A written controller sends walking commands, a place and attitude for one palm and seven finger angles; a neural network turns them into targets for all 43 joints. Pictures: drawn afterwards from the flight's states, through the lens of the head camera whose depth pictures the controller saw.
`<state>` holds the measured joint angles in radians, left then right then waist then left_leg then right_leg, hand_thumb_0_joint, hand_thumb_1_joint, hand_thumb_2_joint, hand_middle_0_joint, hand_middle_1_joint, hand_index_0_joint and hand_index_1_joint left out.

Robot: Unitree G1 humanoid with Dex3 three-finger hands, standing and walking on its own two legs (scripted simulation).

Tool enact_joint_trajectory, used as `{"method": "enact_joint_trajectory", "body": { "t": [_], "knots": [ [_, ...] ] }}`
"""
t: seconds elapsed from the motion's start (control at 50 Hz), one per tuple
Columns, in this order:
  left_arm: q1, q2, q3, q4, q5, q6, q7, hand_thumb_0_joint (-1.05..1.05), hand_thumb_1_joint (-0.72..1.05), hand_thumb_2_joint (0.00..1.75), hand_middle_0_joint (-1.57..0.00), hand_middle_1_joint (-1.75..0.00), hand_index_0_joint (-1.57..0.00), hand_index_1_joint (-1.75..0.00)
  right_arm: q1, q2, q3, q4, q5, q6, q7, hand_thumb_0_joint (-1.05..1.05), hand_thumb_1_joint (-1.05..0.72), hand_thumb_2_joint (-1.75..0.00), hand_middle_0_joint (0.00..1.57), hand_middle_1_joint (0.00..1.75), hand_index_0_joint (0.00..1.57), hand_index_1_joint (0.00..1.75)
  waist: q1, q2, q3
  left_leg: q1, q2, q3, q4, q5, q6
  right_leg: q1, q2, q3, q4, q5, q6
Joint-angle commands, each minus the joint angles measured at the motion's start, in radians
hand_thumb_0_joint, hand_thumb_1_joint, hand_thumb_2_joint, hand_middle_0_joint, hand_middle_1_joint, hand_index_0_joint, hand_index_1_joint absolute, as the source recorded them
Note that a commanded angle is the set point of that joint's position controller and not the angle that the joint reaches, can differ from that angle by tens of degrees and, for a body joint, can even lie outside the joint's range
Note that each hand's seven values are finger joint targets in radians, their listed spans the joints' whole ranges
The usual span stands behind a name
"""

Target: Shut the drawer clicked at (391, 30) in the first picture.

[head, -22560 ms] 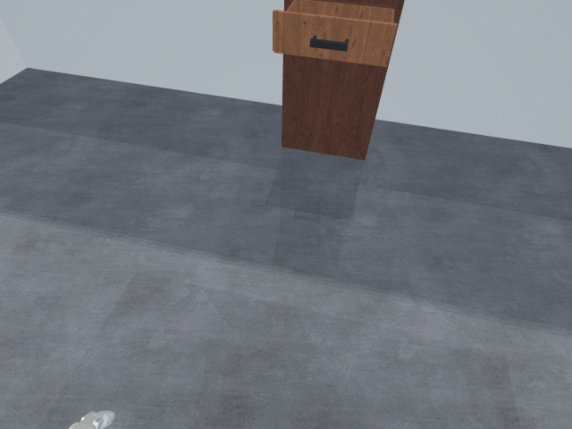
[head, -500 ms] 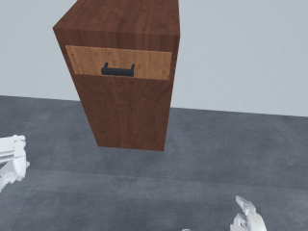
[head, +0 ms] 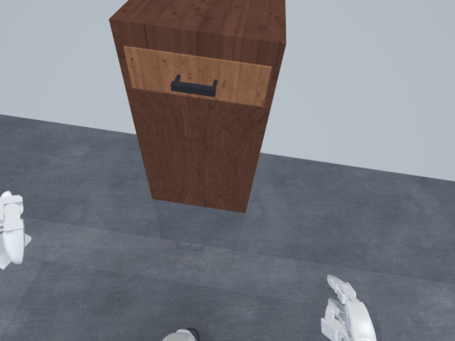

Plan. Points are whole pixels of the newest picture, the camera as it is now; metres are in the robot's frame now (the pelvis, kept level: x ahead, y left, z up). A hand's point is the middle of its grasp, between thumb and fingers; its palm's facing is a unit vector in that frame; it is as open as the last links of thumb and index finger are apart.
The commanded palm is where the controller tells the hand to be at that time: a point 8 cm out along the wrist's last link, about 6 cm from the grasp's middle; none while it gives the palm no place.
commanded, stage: stop stepping back and stand still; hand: left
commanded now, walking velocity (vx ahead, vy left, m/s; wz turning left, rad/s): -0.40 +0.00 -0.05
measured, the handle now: (195, 84) +0.80 +0.18 -0.01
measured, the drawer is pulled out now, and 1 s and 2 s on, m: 0.00 0.00 0.00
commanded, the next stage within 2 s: let the arm hang, fingers relaxed in 0.74 s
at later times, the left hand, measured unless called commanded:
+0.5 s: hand (0, 276) +0.15 +0.27 +0.17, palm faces +0.39 -0.84 -0.38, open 3.3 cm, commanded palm +0.09 +0.30 +0.19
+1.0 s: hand (75, 336) +0.13 +0.26 -0.05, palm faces +0.06 -0.91 -0.40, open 3.1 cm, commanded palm none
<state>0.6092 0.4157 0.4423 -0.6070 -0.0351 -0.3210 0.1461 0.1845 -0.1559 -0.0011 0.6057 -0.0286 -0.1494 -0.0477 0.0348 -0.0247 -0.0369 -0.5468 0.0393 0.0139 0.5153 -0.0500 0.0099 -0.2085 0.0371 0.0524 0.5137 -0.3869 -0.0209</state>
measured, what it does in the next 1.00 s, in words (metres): steps on the spot: left foot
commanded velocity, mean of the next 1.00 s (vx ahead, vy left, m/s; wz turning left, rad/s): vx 0.06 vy -0.01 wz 0.00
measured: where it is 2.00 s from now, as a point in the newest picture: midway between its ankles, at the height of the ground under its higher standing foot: outside the picture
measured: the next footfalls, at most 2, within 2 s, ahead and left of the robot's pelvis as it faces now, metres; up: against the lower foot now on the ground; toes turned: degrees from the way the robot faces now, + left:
left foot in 0.42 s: +0.03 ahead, +0.12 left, +0.00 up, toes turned -3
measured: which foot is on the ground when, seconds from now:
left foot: down 0.00-0.28, up 0.30-0.40, down 0.42-1.00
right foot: down 0.00-1.00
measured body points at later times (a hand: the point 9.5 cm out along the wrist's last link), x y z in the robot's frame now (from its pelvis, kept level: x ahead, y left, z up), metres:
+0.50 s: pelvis -0.06 +0.02 +0.01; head -0.07 +0.04 +0.46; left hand +0.12 +0.31 +0.19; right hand +0.07 -0.24 -0.07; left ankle +0.00 +0.13 -0.72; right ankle -0.07 -0.10 -0.72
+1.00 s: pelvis -0.06 +0.02 +0.00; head -0.07 +0.01 +0.45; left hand +0.12 +0.30 -0.02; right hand +0.08 -0.24 -0.11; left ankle -0.01 +0.12 -0.72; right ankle -0.07 -0.10 -0.72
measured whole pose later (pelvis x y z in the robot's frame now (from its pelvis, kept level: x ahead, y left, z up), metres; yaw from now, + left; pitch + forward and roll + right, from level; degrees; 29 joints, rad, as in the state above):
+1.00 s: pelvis -0.06 +0.02 +0.00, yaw -1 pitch +0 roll +0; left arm 0.26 0.31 0.10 0.41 0.03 0.01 0.02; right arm 0.13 -0.28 -0.01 0.82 -0.01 -0.04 0.01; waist -0.01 0.04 -0.02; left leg -0.37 -0.04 -0.03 0.58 -0.21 0.02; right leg -0.27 -0.01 -0.03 0.60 -0.32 0.00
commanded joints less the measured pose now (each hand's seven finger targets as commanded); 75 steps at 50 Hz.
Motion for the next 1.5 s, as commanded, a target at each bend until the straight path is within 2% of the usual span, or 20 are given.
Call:
{"method": "enact_joint_trajectory", "body": {
  "t": [0.0,0.02,0.06,0.1,0.12,0.2,0.26,0.28,0.36,0.46,0.5,0.56,0.64,0.8,0.82,0.84,0.94,1.06,1.1,1.48],
  "knots": [
    [-0.193,0.171,0.025,-0.166,0.019,-0.060,0.005,0.00,0.90,0.90,-1.40,-1.60,-1.40,-1.60,-0.056,-0.131,-0.044,-0.076,-0.012,-0.029,-0.028,0.00,-0.90,-0.90,0.20,0.30,0.20,0.30,-0.055,-0.106,-0.076,0.398,-0.023,0.008,0.198,-0.198,-0.044,-0.308,-0.274,0.160,-0.254,0.400,-0.098],
    [-0.217,0.169,0.016,-0.189,0.015,-0.045,-0.003,0.00,0.90,0.90,-1.40,-1.60,-1.40,-1.60,-0.071,-0.137,-0.051,-0.085,0.004,-0.035,-0.035,0.00,-0.90,-0.90,0.20,0.30,0.20,0.30,-0.065,-0.160,-0.119,0.433,-0.041,0.014,0.166,-0.125,-0.033,-0.278,-0.227,0.107,-0.190,0.502,-0.069],
    [-0.058,0.147,0.040,-0.143,-0.001,0.002,-0.015,0.00,0.90,0.90,-1.40,-1.60,-1.40,-1.60,-0.075,-0.158,-0.048,-0.126,0.015,-0.022,-0.049,0.00,-0.90,-0.90,0.20,0.30,0.20,0.30,-0.051,-0.007,-0.137,0.525,0.027,-0.019,-0.049,0.211,0.003,-0.214,-0.083,-0.034,-0.035,0.462,0.026],
    [0.008,0.157,0.066,-0.173,-0.018,0.004,-0.019,0.00,0.90,0.90,-1.40,-1.60,-1.40,-1.60,-0.097,-0.178,-0.046,-0.161,0.016,-0.029,-0.040,0.00,-0.90,-0.90,0.20,0.30,0.20,0.30,-0.024,0.291,-0.190,0.461,0.173,-0.243,-0.303,-0.051,0.036,-0.131,0.031,-0.062,0.137,-0.028,0.036],
    [0.026,0.161,0.085,-0.215,-0.022,0.003,-0.017,0.00,0.90,0.90,-1.40,-1.60,-1.40,-1.60,-0.103,-0.175,-0.048,-0.173,0.004,-0.037,-0.039,0.00,-0.90,-0.90,0.20,0.30,0.20,0.30,-0.016,0.338,-0.191,0.407,0.202,-0.333,-0.396,-0.276,0.039,-0.108,0.038,-0.036,0.221,-0.142,0.021],
    [0.140,0.150,0.085,-0.225,-0.025,0.049,-0.002,0.00,0.90,0.90,-1.40,-1.60,-1.40,-1.60,-0.085,-0.163,-0.034,-0.197,0.014,-0.017,-0.028,0.00,-0.90,-0.90,0.20,0.30,0.20,0.30,-0.033,0.201,-0.081,0.189,0.072,-0.098,-0.318,-0.491,-0.018,0.073,0.016,-0.099,-0.118,-0.088,-0.017],
    [0.078,0.188,0.106,-0.216,-0.030,0.058,0.010,0.00,0.90,0.90,-1.40,-1.60,-1.40,-1.60,-0.069,-0.158,-0.037,-0.165,0.010,0.008,-0.031,0.00,-0.90,-0.90,0.20,0.30,0.20,0.30,-0.036,-0.124,-0.031,0.311,-0.038,-0.024,0.241,-0.221,-0.028,-0.292,-0.294,0.249,-0.395,-0.252,-0.142],
    [0.048,0.162,0.092,-0.171,-0.023,0.067,0.015,0.00,0.90,0.90,-1.40,-1.60,-1.40,-1.60,-0.053,-0.154,-0.041,-0.140,0.010,0.010,-0.036,0.00,-0.90,-0.90,0.20,0.30,0.20,0.30,-0.043,-0.161,0.003,0.262,-0.024,-0.044,0.317,-0.223,-0.027,-0.317,-0.320,0.254,-0.389,-0.278,-0.161],
    [-0.069,0.094,0.008,-0.062,0.006,0.068,0.026,0.00,0.90,0.90,-1.40,-1.60,-1.40,-1.60,-0.053,-0.180,-0.031,-0.107,0.019,-0.019,-0.064,0.00,-0.90,-0.90,0.20,0.30,0.20,0.30,-0.066,0.046,0.081,0.342,0.027,-0.064,-0.059,-0.227,0.019,-0.275,-0.160,0.028,-0.178,-0.119,-0.039],
    [-0.113,0.117,0.009,-0.156,0.024,0.033,0.015,0.00,0.90,0.90,-1.40,-1.60,-1.40,-1.60,-0.074,-0.177,-0.017,-0.115,0.015,-0.060,-0.066,0.00,-0.90,-0.90,0.20,0.30,0.20,0.30,-0.043,0.239,0.036,0.207,0.146,-0.306,-0.378,-0.499,0.060,-0.049,-0.032,-0.062,0.077,0.018,0.029],
    [-0.087,0.112,0.008,-0.176,0.031,0.031,0.016,0.00,0.90,0.90,-1.40,-1.60,-1.40,-1.60,-0.078,-0.173,-0.018,-0.126,0.011,-0.064,-0.054,0.00,-0.90,-0.90,0.20,0.30,0.20,0.30,-0.031,0.221,0.039,0.146,0.159,-0.294,-0.409,-0.560,0.072,0.023,-0.030,-0.065,0.067,0.023,0.020],
    [0.004,0.128,0.034,-0.167,0.027,0.036,0.016,0.00,0.90,0.90,-1.40,-1.60,-1.40,-1.60,-0.071,-0.172,-0.023,-0.138,0.007,-0.064,-0.038,0.00,-0.90,-0.90,0.20,0.30,0.20,0.30,-0.031,0.126,0.001,0.173,0.066,-0.150,-0.261,-0.394,0.034,0.075,-0.055,-0.035,-0.126,0.051,0.001],
    [0.035,0.123,0.050,-0.113,-0.001,0.046,0.013,0.00,0.90,0.90,-1.40,-1.60,-1.40,-1.60,-0.045,-0.161,-0.036,-0.113,0.014,-0.033,-0.032,0.00,-0.90,-0.90,0.20,0.30,0.20,0.30,-0.046,-0.063,0.014,0.299,-0.019,-0.028,0.103,-0.225,-0.006,-0.185,-0.217,0.154,-0.325,-0.143,-0.089],
    [-0.072,0.109,0.010,-0.122,0.010,0.038,0.011,0.00,0.90,0.90,-1.40,-1.60,-1.40,-1.60,-0.078,-0.167,-0.017,-0.115,0.019,-0.047,-0.055,0.00,-0.90,-0.90,0.20,0.30,0.20,0.30,-0.039,0.149,0.008,0.311,0.088,-0.180,-0.243,-0.203,0.040,-0.046,-0.050,-0.043,-0.080,0.119,0.023],
    [-0.163,-0.034,-0.362,0.704,0.066,0.173,-0.115,0.00,0.90,0.90,-1.40,-1.60,-1.40,-1.60,-0.089,-0.332,-0.091,0.135,0.037,-0.087,0.030,0.00,-0.90,-0.90,0.20,0.30,0.20,0.30,-0.098,0.168,0.052,0.286,0.105,-0.212,-0.064,0.183,0.053,-0.189,-0.086,-0.071,0.080,0.264,0.017],
    [-0.170,-0.021,-0.298,0.730,0.071,0.286,-0.137,0.00,0.90,0.90,-1.36,-1.56,-1.36,-1.56,-0.034,-0.335,-0.096,0.120,0.039,0.017,0.044,0.00,-0.90,-0.90,0.20,0.30,0.20,0.30,-0.058,0.099,-0.018,0.272,0.115,-0.198,-0.053,0.318,0.068,-0.102,-0.105,-0.033,0.070,0.227,0.012],
    [-0.276,0.001,-0.334,1.000,0.075,0.303,-0.137,0.00,0.90,0.90,-1.16,-1.34,-1.16,-1.34,-0.028,-0.254,-0.057,0.128,0.015,0.092,0.044,0.00,-0.90,-0.90,0.20,0.30,0.20,0.30,-0.035,-0.192,-0.089,0.253,0.018,-0.136,0.047,0.070,0.040,-0.011,-0.164,0.039,-0.040,0.312,-0.053],
    [-0.374,0.001,-0.387,1.357,0.057,0.324,-0.132,0.00,0.90,0.90,-0.92,-1.08,-0.92,-1.08,-0.053,-0.240,-0.034,0.242,0.001,0.140,0.038,0.00,-0.90,-0.90,0.20,0.30,0.20,0.30,-0.033,0.145,0.041,0.265,0.037,-0.184,-0.114,-0.080,0.039,-0.042,-0.118,0.024,-0.100,0.091,-0.041],
    [-0.355,-0.011,-0.397,1.452,0.052,0.323,-0.134,0.00,0.90,0.90,-0.84,-0.99,-0.84,-0.99,-0.043,-0.224,-0.029,0.285,0.004,0.145,0.033,0.00,-0.90,-0.90,0.20,0.30,0.20,0.30,-0.031,0.173,0.055,0.265,0.034,-0.183,-0.149,-0.155,0.034,-0.027,-0.114,0.028,-0.135,0.056,-0.041],
    [-0.300,-0.056,-0.412,1.728,0.043,0.317,-0.121,0.00,0.90,0.90,-0.20,-0.30,-0.20,-0.30,0.109,-0.169,-0.032,0.493,0.013,0.157,0.017,0.00,-0.90,-0.90,0.20,0.30,0.20,0.30,-0.038,0.010,0.116,0.346,0.042,-0.146,-0.177,-0.153,0.033,-0.048,-0.125,0.005,-0.212,0.027,-0.050]
  ]
}}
